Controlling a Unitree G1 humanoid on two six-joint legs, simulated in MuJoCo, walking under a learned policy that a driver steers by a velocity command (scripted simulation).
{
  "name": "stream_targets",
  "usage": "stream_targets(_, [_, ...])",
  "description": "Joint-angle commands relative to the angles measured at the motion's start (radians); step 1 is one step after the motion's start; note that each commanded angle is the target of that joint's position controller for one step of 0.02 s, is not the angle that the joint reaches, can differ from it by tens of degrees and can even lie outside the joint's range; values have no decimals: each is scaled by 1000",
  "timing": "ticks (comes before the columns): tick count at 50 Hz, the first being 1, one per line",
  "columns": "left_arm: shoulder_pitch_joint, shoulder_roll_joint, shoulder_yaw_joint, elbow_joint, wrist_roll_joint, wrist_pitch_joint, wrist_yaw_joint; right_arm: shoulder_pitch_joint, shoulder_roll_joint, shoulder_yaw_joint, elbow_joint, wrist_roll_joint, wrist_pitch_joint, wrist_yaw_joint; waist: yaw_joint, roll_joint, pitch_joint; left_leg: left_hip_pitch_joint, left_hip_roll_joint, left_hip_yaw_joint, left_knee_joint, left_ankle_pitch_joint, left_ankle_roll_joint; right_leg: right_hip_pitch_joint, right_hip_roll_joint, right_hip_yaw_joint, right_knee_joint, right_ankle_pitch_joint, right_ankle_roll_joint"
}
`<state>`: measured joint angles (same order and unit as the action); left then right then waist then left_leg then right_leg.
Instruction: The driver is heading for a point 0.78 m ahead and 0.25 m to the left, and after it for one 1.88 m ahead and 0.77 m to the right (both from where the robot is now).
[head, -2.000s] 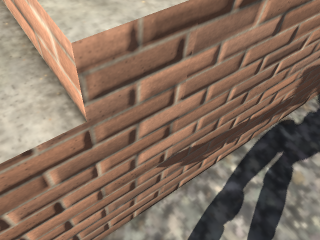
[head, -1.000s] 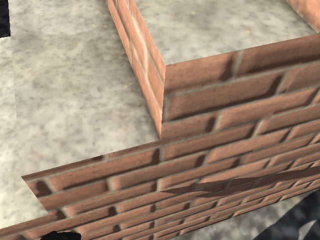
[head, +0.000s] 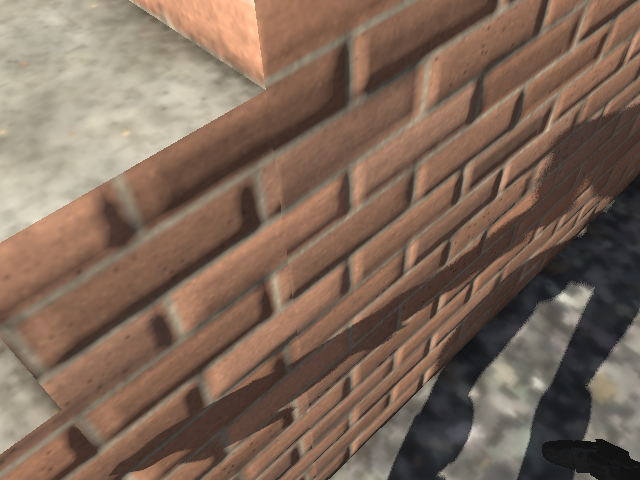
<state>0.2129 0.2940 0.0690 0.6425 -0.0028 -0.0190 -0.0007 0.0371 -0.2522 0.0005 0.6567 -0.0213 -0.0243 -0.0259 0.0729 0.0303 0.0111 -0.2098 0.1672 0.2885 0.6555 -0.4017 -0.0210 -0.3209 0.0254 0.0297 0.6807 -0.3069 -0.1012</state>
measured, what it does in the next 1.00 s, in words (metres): steps on the spot, turning left: left foot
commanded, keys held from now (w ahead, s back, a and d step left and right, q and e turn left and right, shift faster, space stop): w+q+shift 1.00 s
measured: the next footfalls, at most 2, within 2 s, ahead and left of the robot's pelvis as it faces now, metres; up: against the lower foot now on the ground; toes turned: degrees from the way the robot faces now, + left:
left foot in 0.22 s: +0.05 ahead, +0.08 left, +0.00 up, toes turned +2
left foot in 1.98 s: -0.04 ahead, +0.12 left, +0.00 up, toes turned +16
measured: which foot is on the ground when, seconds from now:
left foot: down 0.00-0.02, up 0.04-0.20, down 0.22-1.00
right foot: down 0.00-1.00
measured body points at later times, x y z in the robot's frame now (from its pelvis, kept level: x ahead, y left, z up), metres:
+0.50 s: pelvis +0.00 -0.04 +0.02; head +0.01 -0.03 +0.47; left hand +0.21 +0.21 -0.04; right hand +0.17 -0.24 -0.09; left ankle +0.01 +0.08 -0.72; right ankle -0.02 -0.11 -0.72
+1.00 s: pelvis -0.01 +0.02 +0.00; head +0.02 +0.06 +0.45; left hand +0.10 +0.34 -0.10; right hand +0.20 -0.18 -0.11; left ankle +0.01 +0.08 -0.72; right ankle -0.03 -0.12 -0.72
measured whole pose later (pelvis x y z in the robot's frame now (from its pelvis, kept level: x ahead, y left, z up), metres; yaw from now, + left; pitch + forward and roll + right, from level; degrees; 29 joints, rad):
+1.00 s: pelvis -0.01 +0.02 +0.00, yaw +24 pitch +1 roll -1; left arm -0.05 0.28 0.01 0.78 0.03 0.02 0.07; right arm 0.17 -0.24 -0.06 0.85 0.01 -0.06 -0.03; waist -0.05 -0.03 0.08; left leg -0.33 -0.27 -0.27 0.57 -0.19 0.11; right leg -0.14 -0.13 -0.26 0.56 -0.41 0.05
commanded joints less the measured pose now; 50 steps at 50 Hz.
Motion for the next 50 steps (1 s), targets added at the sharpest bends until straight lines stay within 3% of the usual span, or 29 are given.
stream_targets(1, [99,116,15,-10,43,-45,-14,-75,-40,-6,-162,0,-9,10,-14,-204,-59,-172,-66,-69,347,180,16,201,-138,259,-255,870,-67])
stream_targets(2, [87,137,-2,-22,38,-54,1,-29,38,35,-191,-1,-21,7,-48,-331,-144,-251,-128,-188,346,-117,-13,218,-242,463,-356,905,-126])
stream_targets(3, [14,127,-4,-47,50,-51,10,-9,25,40,-179,7,-24,2,-69,-212,-139,-185,-80,-243,283,-136,-22,148,-274,440,-410,726,-131])
stream_targets(4, [-98,115,-8,-65,58,-43,9,-11,-10,35,-164,16,-34,1,-96,-128,-93,-129,-78,-227,155,-78,-8,107,-224,317,-411,633,-78])
stream_targets(5, [-138,124,-3,-70,59,-41,4,7,-30,25,-146,29,-41,-2,-98,-152,-95,-111,-101,-212,67,-16,14,136,-193,242,-414,594,-44])
stream_targets(7, [-111,35,-40,-55,51,-53,2,-28,-28,26,-144,48,-36,-12,-55,-154,-119,-57,-114,-256,-124,61,23,231,-179,160,-416,654,8])
stream_targets(10, [-141,32,-52,-40,31,-59,3,51,18,39,-103,42,-52,-21,-73,-77,-171,56,-130,-283,-276,266,24,254,-165,98,-394,540,49])
stream_targets(11, [-163,28,-56,-47,35,-62,0,77,12,37,-89,41,-56,-20,-74,-58,-168,74,-118,-305,-263,280,28,220,-159,99,-414,389,53])
stream_targets(12, [-167,56,-49,-43,44,-59,-3,91,-44,17,-76,44,-60,-16,-70,-48,-131,19,-128,-318,-263,224,44,210,-148,112,-460,63,51])
stream_targets(13, [-163,57,-51,-45,47,-53,-4,42,-60,5,-81,50,-59,-7,-35,-1,-41,-53,-144,-338,-263,170,48,164,-153,126,-524,-94,66])
stream_targets(14, [-200,46,-60,-47,52,-52,-3,20,3,19,-90,53,-56,1,-42,2,17,-75,-142,-350,-265,201,43,128,-171,126,-550,-76,75])
stream_targets(15, [-212,48,-60,-39,55,-52,-1,38,16,20,-81,58,-57,4,-51,0,18,-84,-143,-359,-261,225,40,149,-172,112,-545,-28,77])
stream_targets(16, [-238,5,-77,-35,53,-57,6,63,52,31,-54,61,-54,-5,-61,7,11,-86,-120,-395,-293,268,31,185,-174,92,-524,81,65])
stream_targets(20, [-274,26,-69,-16,47,-65,25,87,-6,3,-7,66,-60,5,-61,-25,-64,-145,-147,-430,-268,282,42,334,-158,-2,-434,245,64])
stream_targets(25, [-304,55,-49,17,46,-58,42,120,-8,-14,35,62,-51,10,-85,-104,-60,-212,-169,-409,-194,272,62,347,-215,-66,-411,190,44])
stream_targets(29, [-321,50,-43,36,39,-56,43,146,-26,-30,76,54,-54,12,-96,-75,-82,-226,-178,-434,-168,341,83,367,-221,-140,-318,291,49])
stream_targets(30, [-352,49,-43,23,46,-61,45,112,-5,-24,71,42,-64,6,-97,-62,-88,-213,-190,-438,-164,355,92,350,-225,-155,-294,325,58])
stream_targets(31, [-358,52,-42,24,41,-59,47,126,-10,-27,80,43,-67,2,-104,-53,-106,-206,-192,-451,-167,390,102,358,-224,-169,-261,344,63])
stream_targets(34, [-332,62,-41,26,27,-47,49,138,-55,-50,110,44,-70,5,-87,1,-122,-183,-199,-544,-182,589,123,366,-170,-197,-179,257,89])
stream_targets(35, [-318,77,-34,31,12,-45,61,140,-71,-62,110,37,-71,5,-85,4,-118,-189,-189,-611,-210,581,126,364,-142,-197,-161,175,99])
stream_targets(37, [-346,34,-51,14,11,-42,64,112,-79,-67,107,27,-67,8,-81,39,-131,-164,-180,-695,-238,729,119,369,-102,-186,-173,170,111])
stream_targets(40, [-313,51,-46,22,13,-33,71,105,-88,-74,123,27,-56,6,-78,25,-169,-120,-204,-714,-209,786,109,407,-105,-174,-182,195,118])
stream_targets(41, [-300,65,-43,29,10,-29,79,128,-83,-75,123,29,-52,-2,-92,-7,-185,-143,-213,-719,-217,745,93,449,-121,-165,-172,229,104])
stream_targets(42, [-306,80,-37,34,25,-21,79,139,-97,-80,130,37,-50,-4,-101,-25,-179,-179,-237,-697,-200,703,70,484,-143,-165,-176,274,96])
stream_targets(44, [-311,92,-29,45,35,-7,77,169,-92,-81,145,45,-44,-12,-113,-72,-173,-239,-279,-629,-154,610,39,538,-203,-171,-186,347,76])
stream_targets(47, [-440,68,-36,43,37,13,75,282,-77,-79,183,41,-32,-24,-196,-171,-144,-214,-282,-579,-90,263,73,440,-305,-185,-161,339,61])
stream_targets(48, [-485,54,-44,29,41,18,70,305,-104,-88,192,34,-28,-21,-218,-136,-112,-191,-281,-609,-126,261,93,380,-280,-196,-136,249,76])
stream_targets(49, [-495,52,-46,17,34,25,65,307,-138,-97,194,22,-31,-11,-223,-22,-66,-175,-260,-730,-269,365,100,321,-197,-227,-92,59,109])
stream_targets(50, [-492,52,-49,-16,22,29,59,259,-174,-107,174,2,-41,-1,-185,133,2,-192,-229,-968,-443,544,85,267,-55,-221,-64,-168,141])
